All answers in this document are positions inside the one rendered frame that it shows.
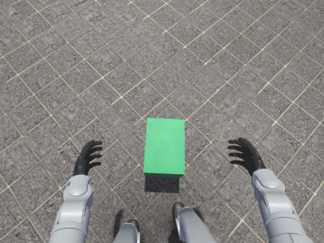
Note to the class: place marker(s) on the robot left shin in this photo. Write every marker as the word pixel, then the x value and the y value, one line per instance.
pixel 128 225

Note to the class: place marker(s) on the robot left hand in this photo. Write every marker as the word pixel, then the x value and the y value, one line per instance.
pixel 83 165

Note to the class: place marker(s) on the robot right hand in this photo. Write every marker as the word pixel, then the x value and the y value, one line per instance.
pixel 252 160

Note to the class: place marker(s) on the left robot forearm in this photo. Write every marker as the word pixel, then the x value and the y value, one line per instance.
pixel 72 220

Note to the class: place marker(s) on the right robot forearm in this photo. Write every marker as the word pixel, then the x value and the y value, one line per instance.
pixel 278 213

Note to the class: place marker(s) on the carton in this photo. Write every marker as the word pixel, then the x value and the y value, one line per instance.
pixel 164 148

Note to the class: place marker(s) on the right robot thigh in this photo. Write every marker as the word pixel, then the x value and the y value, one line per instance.
pixel 191 229

